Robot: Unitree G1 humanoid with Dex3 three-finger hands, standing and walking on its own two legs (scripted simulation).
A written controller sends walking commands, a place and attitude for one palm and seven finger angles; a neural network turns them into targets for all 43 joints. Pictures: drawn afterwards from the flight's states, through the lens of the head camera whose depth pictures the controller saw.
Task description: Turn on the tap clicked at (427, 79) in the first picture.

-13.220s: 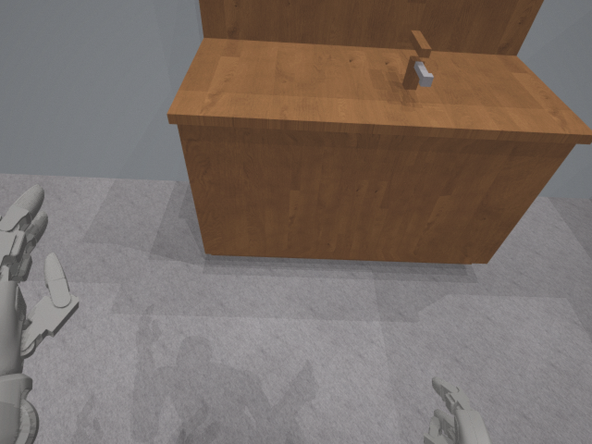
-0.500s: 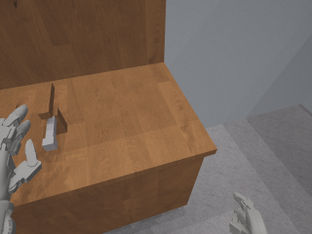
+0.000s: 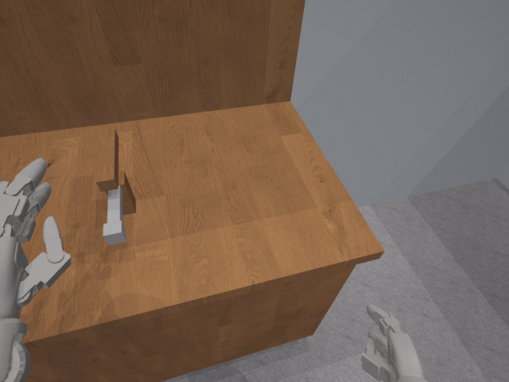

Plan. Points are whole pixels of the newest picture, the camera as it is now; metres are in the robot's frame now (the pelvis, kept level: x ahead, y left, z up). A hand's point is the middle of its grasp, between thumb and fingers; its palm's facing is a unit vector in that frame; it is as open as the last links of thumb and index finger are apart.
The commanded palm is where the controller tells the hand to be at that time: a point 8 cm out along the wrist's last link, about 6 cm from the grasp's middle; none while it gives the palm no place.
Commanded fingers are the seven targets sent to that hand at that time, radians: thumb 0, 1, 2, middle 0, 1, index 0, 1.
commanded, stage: come to a stop and stand still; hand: left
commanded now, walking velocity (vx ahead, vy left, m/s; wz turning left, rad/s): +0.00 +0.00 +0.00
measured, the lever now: (115, 232) +0.32 +0.27 +0.04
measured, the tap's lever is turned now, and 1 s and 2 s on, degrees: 0 0 0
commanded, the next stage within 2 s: look again from close up in 0.26 s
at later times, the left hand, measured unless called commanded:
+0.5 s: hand (11, 194) +0.25 +0.30 +0.21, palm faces +0.54 -0.74 -0.41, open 7.4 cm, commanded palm +0.15 +0.27 +0.17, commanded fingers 0.00 0.90 0.90 -0.20 -0.30 -0.20 -0.30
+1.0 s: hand (68, 230) +0.23 +0.25 +0.17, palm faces +0.35 -0.86 -0.38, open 7.4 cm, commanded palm +0.18 +0.28 +0.17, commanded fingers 0.00 0.90 0.90 -0.20 -0.30 -0.20 -0.30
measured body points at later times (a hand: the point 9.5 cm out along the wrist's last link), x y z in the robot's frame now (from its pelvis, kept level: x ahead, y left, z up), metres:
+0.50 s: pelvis -0.01 +0.00 -0.01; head +0.03 +0.02 +0.44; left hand +0.22 +0.34 +0.23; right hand +0.18 -0.22 -0.09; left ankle +0.03 +0.08 -0.74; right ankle +0.01 -0.12 -0.74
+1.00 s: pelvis +0.01 +0.01 +0.00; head +0.03 +0.03 +0.44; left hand +0.21 +0.29 +0.19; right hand +0.19 -0.21 -0.07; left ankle +0.03 +0.08 -0.74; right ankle +0.01 -0.12 -0.74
